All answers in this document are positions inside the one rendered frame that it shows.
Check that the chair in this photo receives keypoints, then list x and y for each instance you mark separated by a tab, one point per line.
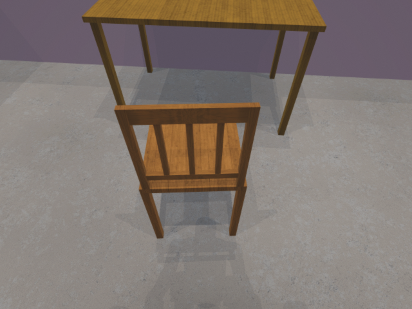
190	148

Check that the table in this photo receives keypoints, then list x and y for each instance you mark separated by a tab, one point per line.
282	15

